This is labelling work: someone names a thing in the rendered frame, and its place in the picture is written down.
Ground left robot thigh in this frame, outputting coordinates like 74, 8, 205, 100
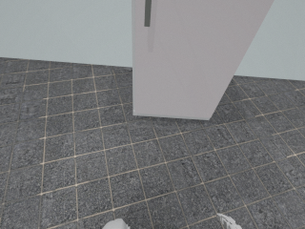
102, 219, 131, 229

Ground right robot hand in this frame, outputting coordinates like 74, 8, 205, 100
216, 213, 242, 229

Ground fridge door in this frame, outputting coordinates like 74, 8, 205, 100
135, 0, 274, 118

